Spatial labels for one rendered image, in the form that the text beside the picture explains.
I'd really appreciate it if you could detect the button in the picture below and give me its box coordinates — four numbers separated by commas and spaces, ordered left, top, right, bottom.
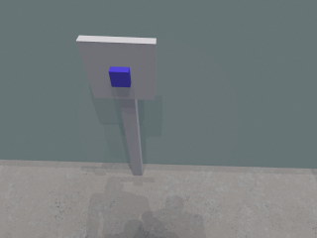
108, 66, 132, 87

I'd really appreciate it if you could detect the panel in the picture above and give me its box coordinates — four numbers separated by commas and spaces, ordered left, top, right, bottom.
76, 35, 157, 176

